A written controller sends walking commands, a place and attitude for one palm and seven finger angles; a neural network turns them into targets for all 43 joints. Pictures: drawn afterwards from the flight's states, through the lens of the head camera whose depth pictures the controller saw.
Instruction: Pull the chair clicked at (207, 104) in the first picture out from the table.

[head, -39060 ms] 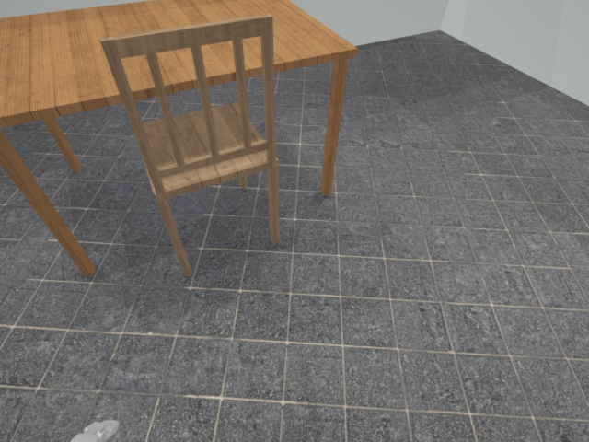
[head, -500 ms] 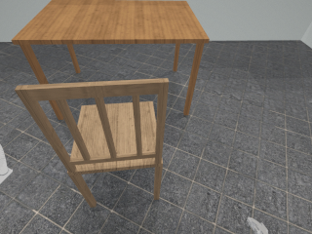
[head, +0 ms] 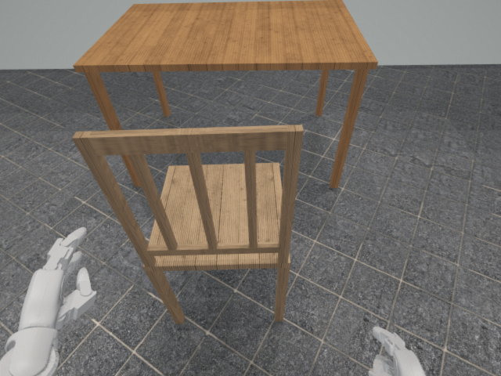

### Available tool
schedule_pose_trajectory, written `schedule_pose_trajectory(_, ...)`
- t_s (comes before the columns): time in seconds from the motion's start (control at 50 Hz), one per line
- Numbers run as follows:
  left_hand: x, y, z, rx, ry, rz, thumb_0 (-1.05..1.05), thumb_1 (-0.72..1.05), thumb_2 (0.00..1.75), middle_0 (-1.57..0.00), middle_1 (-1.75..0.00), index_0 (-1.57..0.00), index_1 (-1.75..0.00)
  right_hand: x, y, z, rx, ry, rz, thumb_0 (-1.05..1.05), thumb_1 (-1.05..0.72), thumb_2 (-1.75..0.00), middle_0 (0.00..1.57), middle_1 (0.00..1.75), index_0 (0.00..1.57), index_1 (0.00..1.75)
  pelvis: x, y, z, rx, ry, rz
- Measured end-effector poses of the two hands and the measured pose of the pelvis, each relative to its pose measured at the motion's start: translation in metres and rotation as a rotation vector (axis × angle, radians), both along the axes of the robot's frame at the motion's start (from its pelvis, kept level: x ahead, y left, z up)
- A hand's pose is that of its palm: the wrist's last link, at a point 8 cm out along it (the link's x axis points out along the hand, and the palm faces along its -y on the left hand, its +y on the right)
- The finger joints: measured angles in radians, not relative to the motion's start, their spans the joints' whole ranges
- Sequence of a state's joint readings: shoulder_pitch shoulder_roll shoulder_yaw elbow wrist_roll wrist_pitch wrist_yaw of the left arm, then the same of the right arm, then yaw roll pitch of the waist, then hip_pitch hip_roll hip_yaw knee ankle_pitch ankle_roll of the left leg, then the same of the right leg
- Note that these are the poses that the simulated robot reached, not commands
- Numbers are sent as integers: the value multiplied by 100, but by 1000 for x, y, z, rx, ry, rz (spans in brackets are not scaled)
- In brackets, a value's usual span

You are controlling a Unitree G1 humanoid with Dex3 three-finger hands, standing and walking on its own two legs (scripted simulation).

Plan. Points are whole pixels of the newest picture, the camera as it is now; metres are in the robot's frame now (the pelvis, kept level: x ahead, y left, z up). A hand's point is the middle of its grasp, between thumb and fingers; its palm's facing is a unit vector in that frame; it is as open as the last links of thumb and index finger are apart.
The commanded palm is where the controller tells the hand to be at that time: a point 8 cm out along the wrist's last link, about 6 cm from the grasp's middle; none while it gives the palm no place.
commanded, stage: let the arm hang, fingers relaxed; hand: left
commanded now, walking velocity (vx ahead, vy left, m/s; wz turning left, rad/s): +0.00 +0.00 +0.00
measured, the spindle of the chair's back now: (204, 206) +0.48 +0.15 -0.05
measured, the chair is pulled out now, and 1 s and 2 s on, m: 0.57 0.57 0.57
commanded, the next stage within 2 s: look to check the result in 1.00 s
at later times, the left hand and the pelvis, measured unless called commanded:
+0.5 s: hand out of the picture -0.06 +0.18 -0.16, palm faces +0.04 -0.97 -0.25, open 7.3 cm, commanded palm none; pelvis -0.01 -0.02 +0.00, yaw +1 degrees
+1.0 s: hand out of the picture -0.02 +0.13 -0.17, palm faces +0.07 -0.98 -0.16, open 7.3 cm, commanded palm none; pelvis -0.01 -0.03 +0.00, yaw +1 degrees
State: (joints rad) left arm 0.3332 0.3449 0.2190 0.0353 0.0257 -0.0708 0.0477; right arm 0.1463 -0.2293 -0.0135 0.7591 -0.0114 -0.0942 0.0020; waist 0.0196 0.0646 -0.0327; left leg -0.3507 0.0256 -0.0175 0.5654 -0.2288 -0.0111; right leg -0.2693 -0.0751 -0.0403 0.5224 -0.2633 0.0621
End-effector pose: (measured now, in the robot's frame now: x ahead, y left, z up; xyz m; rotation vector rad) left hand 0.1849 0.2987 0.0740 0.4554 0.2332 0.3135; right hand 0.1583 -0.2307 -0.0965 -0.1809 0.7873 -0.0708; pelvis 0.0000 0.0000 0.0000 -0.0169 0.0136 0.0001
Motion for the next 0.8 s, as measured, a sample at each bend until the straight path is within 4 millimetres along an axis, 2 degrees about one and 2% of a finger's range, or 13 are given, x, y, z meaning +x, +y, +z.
schedule_pose_trajectory(0.04, -13, -12, -67, -120, 258, 35, 1, 91, 90, -20, -30, -20, -30, -8, 0, -12, 7, 62, 1, 1, -91, -90, 20, 30, 20, 30, -1, 1, -2, 3, 0, 4)
schedule_pose_trajectory(0.1, -56, -49, -148, -276, 589, 40, 1, 91, 90, -20, -30, -19, -30, -31, 0, -21, 1, 154, -11, 1, -91, -90, 20, 30, 20, 30, -2, -2, -4, 14, -14, 4)
schedule_pose_trajectory(0.16, -110, -89, -199, -420, 821, 41, 1, 92, 90, -20, -30, -20, -30, -63, -5, -22, -27, 262, -32, 1, -91, -90, 20, 30, 20, 30, -3, -6, -4, 16, -32, 6)
schedule_pose_trajectory(0.18, -122, -90, -206, -451, 830, 96, -1, 96, 90, -20, -30, -20, -30, -75, -7, -22, -40, 302, -37, 1, -91, -90, 20, 30, 20, 30, -4, -9, -3, 11, -35, 12)
schedule_pose_trajectory(0.24, -154, -83, -217, -453, 908, 140, -3, 102, 90, -21, -30, -21, -30, -109, -15, -23, -69, 416, -54, 1, -91, -90, 20, 30, 20, 30, -6, -14, -2, -1, -41, 23)
schedule_pose_trajectory(0.32, -197, -74, -218, -431, 1033, 183, -2, 100, 90, -21, -30, -21, -30, -145, -23, -27, -75, 516, -97, 1, -91, -90, 20, 30, 20, 30, -9, -15, 0, -11, -42, 28)
schedule_pose_trajectory(0.4, -229, -68, -211, -404, 1123, 232, -1, 96, 90, -21, -30, -20, -30, -171, -24, -35, -50, 578, -123, 1, -91, -90, 20, 30, 20, 30, -11, -15, 1, -8, -38, 27)
schedule_pose_trajectory(0.46, -243, -67, -206, -391, 1157, 260, 0, 94, 90, -20, -30, -20, -30, -185, -20, -40, -24, 608, -132, 1, -91, -90, 20, 30, 20, 30, -11, -16, 2, -3, -37, 25)
schedule_pose_trajectory(0.58, -245, -78, -205, -394, 1159, 266, 1, 92, 90, -20, -30, -20, -30, -198, -6, -49, 29, 635, -136, 1, -91, -90, 20, 30, 20, 30, -10, -20, 1, 4, -38, 20)
schedule_pose_trajectory(0.8, -208, -118, -216, -467, 1076, 185, 1, 91, 90, -20, -30, -20, -30, -192, 7, -51, 70, 606, -145, 1, -91, -90, 20, 30, 20, 30, -9, -25, 1, 7, -42, 14)
